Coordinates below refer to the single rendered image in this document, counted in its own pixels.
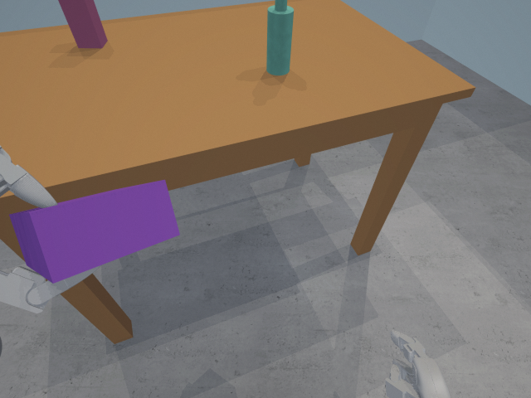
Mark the robot right hand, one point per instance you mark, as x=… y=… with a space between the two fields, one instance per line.
x=423 y=380

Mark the sponge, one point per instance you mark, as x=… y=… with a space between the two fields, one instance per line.
x=80 y=234

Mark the robot left hand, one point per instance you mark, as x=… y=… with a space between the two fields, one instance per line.
x=24 y=288

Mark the table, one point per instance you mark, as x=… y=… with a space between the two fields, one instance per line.
x=185 y=97

